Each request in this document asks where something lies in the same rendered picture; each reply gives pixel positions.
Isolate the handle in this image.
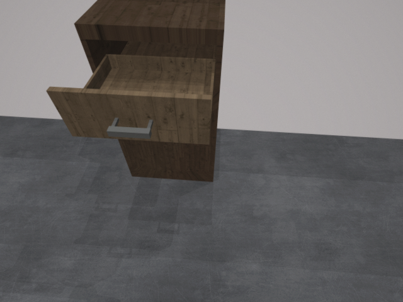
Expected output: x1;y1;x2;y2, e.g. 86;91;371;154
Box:
107;118;153;139

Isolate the cabinet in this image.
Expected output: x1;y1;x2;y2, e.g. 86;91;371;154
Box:
74;0;225;182

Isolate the drawer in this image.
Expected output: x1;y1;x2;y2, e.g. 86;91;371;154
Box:
46;54;215;145

